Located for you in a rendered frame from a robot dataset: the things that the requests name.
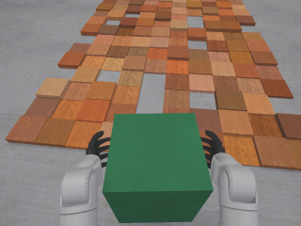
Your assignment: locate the carton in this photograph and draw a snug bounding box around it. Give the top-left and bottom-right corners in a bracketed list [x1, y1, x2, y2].
[103, 113, 214, 223]

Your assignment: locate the right robot hand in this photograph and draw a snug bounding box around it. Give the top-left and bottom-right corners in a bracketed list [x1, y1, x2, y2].
[200, 130, 225, 169]

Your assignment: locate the left robot hand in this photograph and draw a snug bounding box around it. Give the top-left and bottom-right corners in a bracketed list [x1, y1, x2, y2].
[86, 131, 111, 168]

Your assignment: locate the robot right forearm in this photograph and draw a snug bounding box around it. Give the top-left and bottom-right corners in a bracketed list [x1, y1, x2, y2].
[211, 153, 260, 226]

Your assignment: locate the robot left forearm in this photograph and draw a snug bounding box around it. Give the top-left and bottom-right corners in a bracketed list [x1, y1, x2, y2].
[59, 154, 103, 226]

